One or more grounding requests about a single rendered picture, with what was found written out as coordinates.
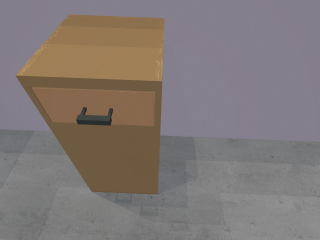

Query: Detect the drawer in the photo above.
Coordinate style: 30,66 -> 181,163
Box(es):
32,87 -> 155,126

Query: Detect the cabinet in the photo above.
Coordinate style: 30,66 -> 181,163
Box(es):
15,14 -> 165,195

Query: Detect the handle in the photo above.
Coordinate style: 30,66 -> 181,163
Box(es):
76,107 -> 113,126

